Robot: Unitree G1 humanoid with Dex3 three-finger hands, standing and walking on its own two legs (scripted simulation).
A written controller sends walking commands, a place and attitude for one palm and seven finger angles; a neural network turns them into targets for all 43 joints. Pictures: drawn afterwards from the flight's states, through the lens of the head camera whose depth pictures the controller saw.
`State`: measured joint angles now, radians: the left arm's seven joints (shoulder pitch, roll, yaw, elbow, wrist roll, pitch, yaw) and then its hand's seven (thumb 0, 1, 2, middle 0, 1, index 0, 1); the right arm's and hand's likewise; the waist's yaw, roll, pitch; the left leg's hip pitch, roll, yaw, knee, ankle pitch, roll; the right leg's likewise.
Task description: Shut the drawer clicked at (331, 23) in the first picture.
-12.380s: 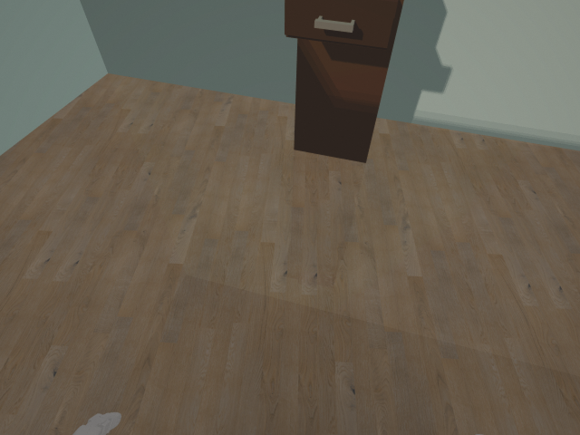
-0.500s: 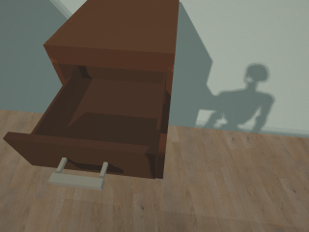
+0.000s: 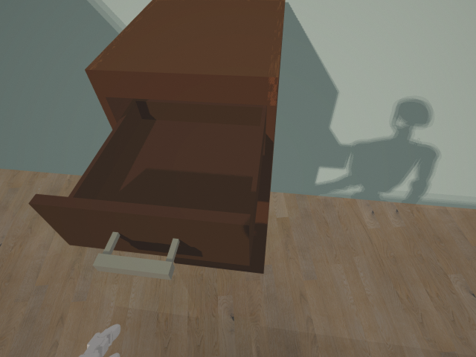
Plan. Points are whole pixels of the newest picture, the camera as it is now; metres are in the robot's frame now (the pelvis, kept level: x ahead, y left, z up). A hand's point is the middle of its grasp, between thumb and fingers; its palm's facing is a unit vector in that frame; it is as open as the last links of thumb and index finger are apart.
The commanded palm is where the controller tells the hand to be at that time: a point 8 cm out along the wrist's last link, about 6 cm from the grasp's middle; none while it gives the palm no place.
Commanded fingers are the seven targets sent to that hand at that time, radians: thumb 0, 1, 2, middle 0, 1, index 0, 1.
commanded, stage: raise the hand and make a fist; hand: left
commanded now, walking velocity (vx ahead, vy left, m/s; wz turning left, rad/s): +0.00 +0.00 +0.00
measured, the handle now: (139, 254) +0.27 +0.19 +0.04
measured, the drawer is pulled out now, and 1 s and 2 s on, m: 0.30 0.30 0.30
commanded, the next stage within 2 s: bring the fist close to the handle in 1.76 s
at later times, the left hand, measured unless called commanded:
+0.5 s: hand out of the picture +0.11 +0.15 +0.02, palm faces -0.11 -0.99 -0.05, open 4.8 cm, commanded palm +0.09 +0.21 +0.02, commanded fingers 0.00 0.90 0.90 -0.86 -1.01 -0.86 -1.01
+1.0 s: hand out of the picture +0.11 +0.16 +0.08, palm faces -0.06 -1.00 -0.07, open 3.1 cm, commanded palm +0.06 +0.21 +0.09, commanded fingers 0.00 0.90 0.90 -1.36 -1.56 -1.36 -1.56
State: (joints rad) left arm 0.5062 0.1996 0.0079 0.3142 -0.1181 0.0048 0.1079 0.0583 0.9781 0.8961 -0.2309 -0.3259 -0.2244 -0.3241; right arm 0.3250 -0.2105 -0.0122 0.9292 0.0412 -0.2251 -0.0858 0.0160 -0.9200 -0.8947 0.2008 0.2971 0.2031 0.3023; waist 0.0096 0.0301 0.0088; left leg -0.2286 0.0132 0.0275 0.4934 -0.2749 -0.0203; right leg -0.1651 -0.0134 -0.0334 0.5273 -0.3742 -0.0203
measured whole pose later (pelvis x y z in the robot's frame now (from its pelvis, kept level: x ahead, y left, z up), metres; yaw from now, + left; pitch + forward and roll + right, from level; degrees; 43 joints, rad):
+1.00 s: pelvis -0.05 +0.03 -0.04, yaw +1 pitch +3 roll -1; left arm 0.71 0.20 -0.03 -0.51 -0.17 -0.21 -0.16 0.02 0.90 0.90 -1.17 -1.35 -1.17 -1.35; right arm 0.23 -0.23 0.00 0.52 0.04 -0.30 -0.04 0.02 -0.90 -0.90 0.20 0.30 0.20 0.30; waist 0.02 0.05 -0.09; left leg -0.55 0.01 0.01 0.88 -0.39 0.02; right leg -0.45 -0.03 -0.05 0.86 -0.47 0.01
